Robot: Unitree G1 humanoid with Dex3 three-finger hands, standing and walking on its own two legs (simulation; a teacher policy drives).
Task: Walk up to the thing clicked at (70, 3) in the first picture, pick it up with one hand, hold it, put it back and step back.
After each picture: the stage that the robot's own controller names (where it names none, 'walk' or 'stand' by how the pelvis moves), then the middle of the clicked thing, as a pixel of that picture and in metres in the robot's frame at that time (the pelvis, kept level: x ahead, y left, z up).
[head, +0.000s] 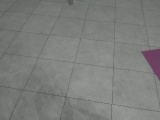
stand; (70, 0) +2.36 +0.20 -0.72
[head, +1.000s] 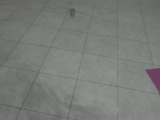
walk; (72, 12) +2.22 +0.15 -0.71
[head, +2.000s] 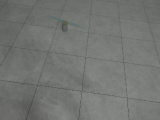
walk; (64, 26) +1.56 +0.16 -0.72
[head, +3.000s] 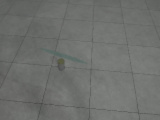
walk; (61, 64) +1.00 +0.18 -0.71
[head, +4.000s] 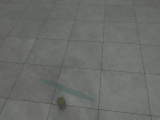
walk; (61, 104) +0.59 +0.23 -0.70
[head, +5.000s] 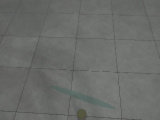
stand; (81, 116) +0.41 +0.04 -0.67
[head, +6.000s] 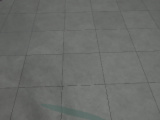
stand; out of the picture +0.38 +0.07 -0.72
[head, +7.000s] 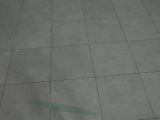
stand; out of the picture +0.34 +0.15 -0.70
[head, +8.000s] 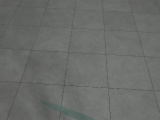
stand; out of the picture +0.34 +0.09 -0.72
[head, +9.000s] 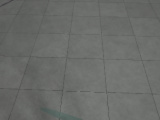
stand; out of the picture +0.34 +0.10 -0.72
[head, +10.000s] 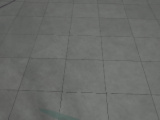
stand; out of the picture +0.34 +0.10 -0.72
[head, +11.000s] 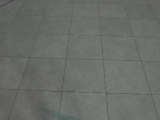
stand; out of the picture +0.34 +0.10 -0.72
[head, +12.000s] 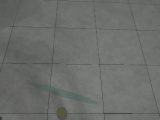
go down; (62, 114) +0.36 +0.11 -0.63
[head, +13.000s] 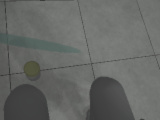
go down; (32, 71) +0.41 +0.16 -0.30
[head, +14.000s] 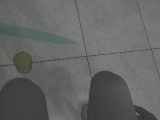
close in; (23, 63) +0.41 +0.17 -0.26
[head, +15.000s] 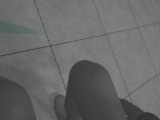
rest palm; out of the picture +0.41 +0.19 -0.23
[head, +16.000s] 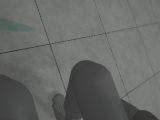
lift; out of the picture +0.40 +0.20 -0.23
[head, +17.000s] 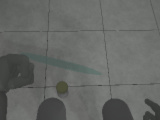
hold; (62, 90) +0.39 +0.12 -0.45
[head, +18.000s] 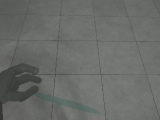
hold; out of the picture +0.34 +0.10 -0.65
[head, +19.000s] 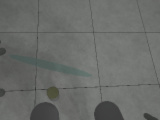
go down; (53, 94) +0.37 +0.12 -0.48
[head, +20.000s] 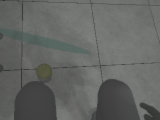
hold; (44, 73) +0.41 +0.14 -0.30
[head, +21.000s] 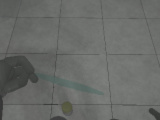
hold; (67, 109) +0.37 +0.11 -0.55
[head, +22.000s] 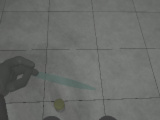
hold; (59, 105) +0.36 +0.11 -0.55
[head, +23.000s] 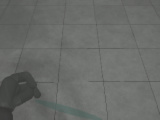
crouch; out of the picture +0.34 +0.10 -0.66
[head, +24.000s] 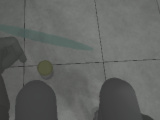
lower; (46, 70) +0.41 +0.14 -0.30
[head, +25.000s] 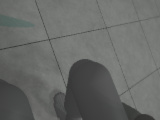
lower; out of the picture +0.40 +0.19 -0.23
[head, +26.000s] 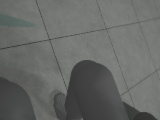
lower; out of the picture +0.39 +0.19 -0.23
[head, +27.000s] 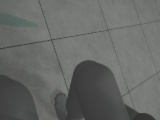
lower; out of the picture +0.39 +0.19 -0.23
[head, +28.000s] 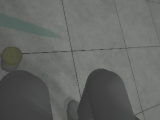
stand; (10, 60) +0.40 +0.19 -0.25
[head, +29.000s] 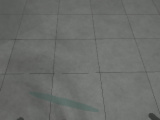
stand; out of the picture +0.35 +0.10 -0.62
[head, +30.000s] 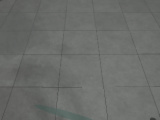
stand; out of the picture +0.34 +0.10 -0.66
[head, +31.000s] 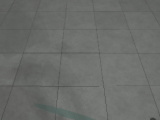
stand; out of the picture +0.34 +0.10 -0.65
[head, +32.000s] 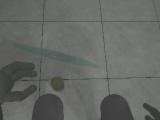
withdraw; (57, 84) +0.40 +0.12 -0.42
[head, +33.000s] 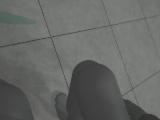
stand; out of the picture +0.40 +0.19 -0.22
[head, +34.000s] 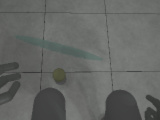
walk; (59, 77) +0.41 +0.14 -0.39
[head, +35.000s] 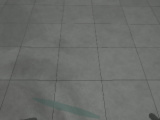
stand; out of the picture +0.36 +0.10 -0.65
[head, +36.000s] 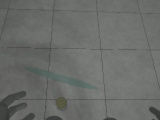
withdraw; (61, 104) +0.37 +0.11 -0.55
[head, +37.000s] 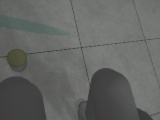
stand; (17, 61) +0.42 +0.17 -0.25
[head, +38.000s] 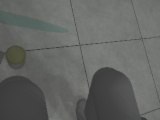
stand; (16, 58) +0.41 +0.18 -0.25
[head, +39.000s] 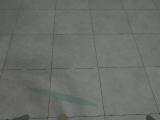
withdraw; out of the picture +0.37 +0.11 -0.61
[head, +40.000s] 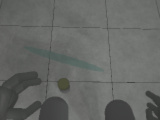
lower; (64, 85) +0.41 +0.12 -0.45
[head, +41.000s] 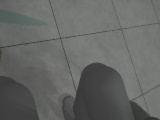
stand; out of the picture +0.41 +0.19 -0.23
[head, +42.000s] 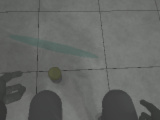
walk; (55, 75) +0.42 +0.13 -0.40
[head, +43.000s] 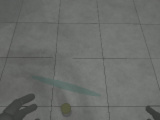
rise; (66, 110) +0.39 +0.10 -0.59
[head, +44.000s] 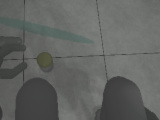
lower; (45, 63) +0.44 +0.15 -0.29
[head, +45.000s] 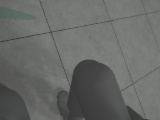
lower; out of the picture +0.42 +0.19 -0.24
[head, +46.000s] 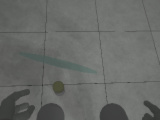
stand; (59, 88) +0.42 +0.13 -0.48
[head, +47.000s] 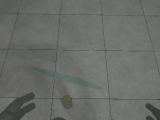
rise; (67, 102) +0.40 +0.11 -0.58
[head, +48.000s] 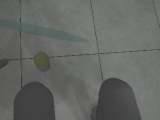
open; (42, 62) +0.45 +0.14 -0.32
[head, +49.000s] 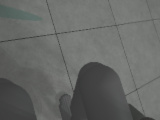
stand; out of the picture +0.42 +0.20 -0.24
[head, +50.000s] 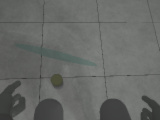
stand; (57, 81) +0.43 +0.13 -0.46
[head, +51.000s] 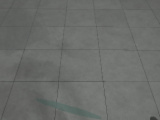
stand; out of the picture +0.38 +0.10 -0.66
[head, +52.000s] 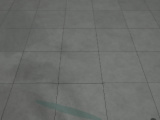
stand; out of the picture +0.37 +0.10 -0.66
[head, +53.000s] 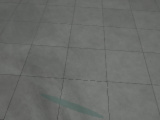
stand; out of the picture +0.38 +0.09 -0.69
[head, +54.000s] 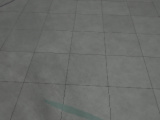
stand; out of the picture +0.38 +0.09 -0.72
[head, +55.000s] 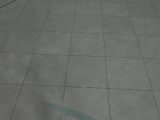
stand; out of the picture +0.36 +0.09 -0.73
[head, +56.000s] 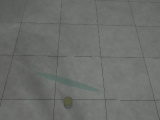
walk; (68, 103) +0.44 +0.08 -0.70
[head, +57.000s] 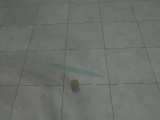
walk; (75, 86) +0.66 +0.13 -0.70
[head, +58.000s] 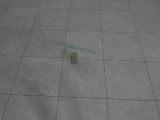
stand; (74, 58) +0.97 +0.10 -0.70
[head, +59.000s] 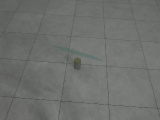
stand; (77, 64) +0.97 +0.07 -0.71
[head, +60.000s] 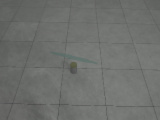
stand; (73, 68) +1.01 +0.09 -0.72
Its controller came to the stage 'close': yes
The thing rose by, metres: 0.01
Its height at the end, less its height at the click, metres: +0.00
